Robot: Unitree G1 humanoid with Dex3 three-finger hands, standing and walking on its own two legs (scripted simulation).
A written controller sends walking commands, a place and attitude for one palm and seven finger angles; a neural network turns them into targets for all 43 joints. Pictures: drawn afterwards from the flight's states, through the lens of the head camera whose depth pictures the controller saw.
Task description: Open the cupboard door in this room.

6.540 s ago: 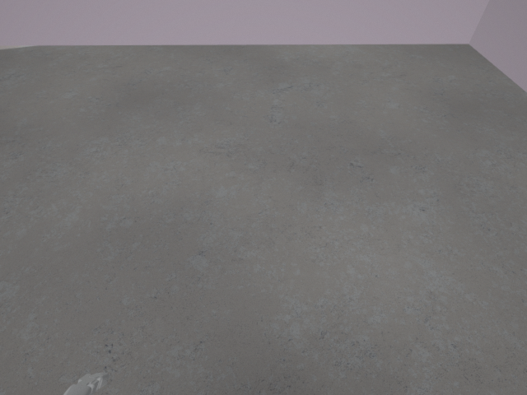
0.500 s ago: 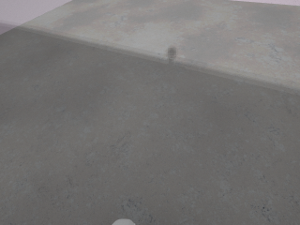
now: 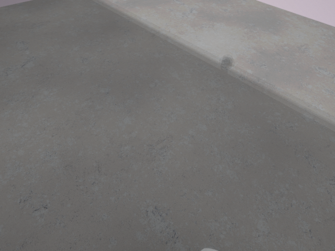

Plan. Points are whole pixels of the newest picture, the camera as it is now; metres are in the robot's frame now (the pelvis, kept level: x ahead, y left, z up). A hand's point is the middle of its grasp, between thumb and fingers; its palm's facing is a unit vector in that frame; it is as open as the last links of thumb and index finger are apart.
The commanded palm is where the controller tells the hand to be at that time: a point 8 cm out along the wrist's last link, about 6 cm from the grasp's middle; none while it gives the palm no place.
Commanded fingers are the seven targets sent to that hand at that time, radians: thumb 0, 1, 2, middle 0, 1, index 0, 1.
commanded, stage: turn or walk to find it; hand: left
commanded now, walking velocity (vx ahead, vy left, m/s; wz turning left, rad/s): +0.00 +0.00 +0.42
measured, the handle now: out of the picture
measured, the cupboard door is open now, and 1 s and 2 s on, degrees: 0 0 0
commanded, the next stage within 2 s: none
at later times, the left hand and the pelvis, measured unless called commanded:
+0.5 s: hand out of the picture +0.02 +0.14 -0.14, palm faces +0.23 -0.93 -0.28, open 7.4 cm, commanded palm none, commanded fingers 0.00 0.90 0.90 -0.20 -0.30 -0.20 -0.30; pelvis -0.03 -0.06 +0.00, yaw +14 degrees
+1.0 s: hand out of the picture -0.12 +0.20 -0.17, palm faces +0.47 -0.85 -0.25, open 7.4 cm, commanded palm none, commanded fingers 0.00 0.90 0.90 -0.20 -0.30 -0.20 -0.30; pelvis -0.07 -0.02 +0.00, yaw +25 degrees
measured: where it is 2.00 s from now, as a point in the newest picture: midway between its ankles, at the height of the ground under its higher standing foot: outside the picture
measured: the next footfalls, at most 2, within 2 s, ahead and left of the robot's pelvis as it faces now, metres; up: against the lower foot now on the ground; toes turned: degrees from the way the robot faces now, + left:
right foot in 0.24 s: +0.04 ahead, -0.14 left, +0.00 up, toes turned +2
left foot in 0.74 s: -0.07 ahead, +0.09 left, +0.00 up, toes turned +26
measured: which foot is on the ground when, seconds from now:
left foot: down 0.00-0.24, up 0.26-0.72, down 0.74-1.00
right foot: up 0.00-0.22, down 0.24-0.76, up 0.78-1.00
